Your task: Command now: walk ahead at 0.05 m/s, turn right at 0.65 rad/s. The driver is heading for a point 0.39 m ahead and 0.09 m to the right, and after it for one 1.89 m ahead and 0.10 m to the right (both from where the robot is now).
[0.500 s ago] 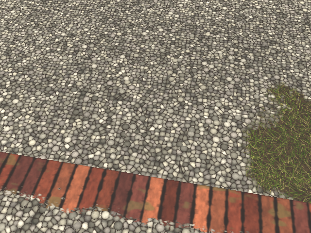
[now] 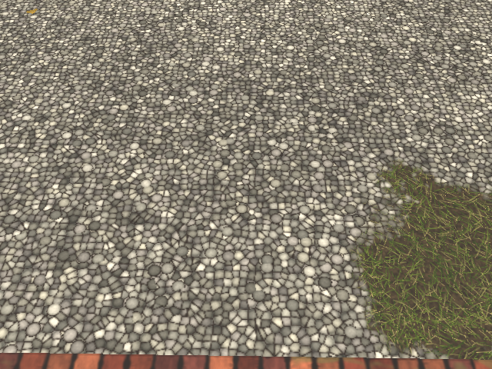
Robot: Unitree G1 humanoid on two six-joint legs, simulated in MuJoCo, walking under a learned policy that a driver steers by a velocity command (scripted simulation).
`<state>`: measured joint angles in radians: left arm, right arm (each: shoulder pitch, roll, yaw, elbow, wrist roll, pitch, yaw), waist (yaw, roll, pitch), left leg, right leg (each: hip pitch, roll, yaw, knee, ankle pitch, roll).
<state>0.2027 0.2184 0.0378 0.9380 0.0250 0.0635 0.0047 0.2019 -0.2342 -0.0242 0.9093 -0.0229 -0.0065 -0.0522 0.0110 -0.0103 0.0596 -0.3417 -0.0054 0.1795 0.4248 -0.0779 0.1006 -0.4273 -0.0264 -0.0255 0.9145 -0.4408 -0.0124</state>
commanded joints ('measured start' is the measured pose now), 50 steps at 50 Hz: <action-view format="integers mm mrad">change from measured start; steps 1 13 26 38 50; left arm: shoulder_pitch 57 67 242 9 153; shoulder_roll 66 213 231 135 253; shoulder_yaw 18 72 78 21 21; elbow -64 -150 -154 -231 -268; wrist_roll -3 -13 -11 42 34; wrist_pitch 6 -58 -128 -148 -148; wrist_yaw -10 -11 -10 -38 27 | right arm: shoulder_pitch -2 -138 -341 158 166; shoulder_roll -155 -143 -126 -125 -139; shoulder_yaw -43 -66 -37 -41 -73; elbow -61 -162 -288 -143 -195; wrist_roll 0 -31 1 4 55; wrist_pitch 11 -5 -38 -91 -44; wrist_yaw -14 75 88 73 49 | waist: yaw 0 -15 123 -11 94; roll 117 -58 -137 83 -63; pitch -126 -23 -3 -9 -291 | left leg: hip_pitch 40 -370 -280 355 -40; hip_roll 312 29 37 213 -67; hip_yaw -200 -195 -173 -530 -386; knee -202 579 125 -173 519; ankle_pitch -187 -66 -119 297 39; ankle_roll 130 -165 -134 132 -92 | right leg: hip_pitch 94 219 398 -326 591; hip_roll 1 -129 -161 -13 -198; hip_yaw -45 458 507 72 259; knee -50 -797 -729 195 -432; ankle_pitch -10 -129 14 119 893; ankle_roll -13 -193 -235 -18 -66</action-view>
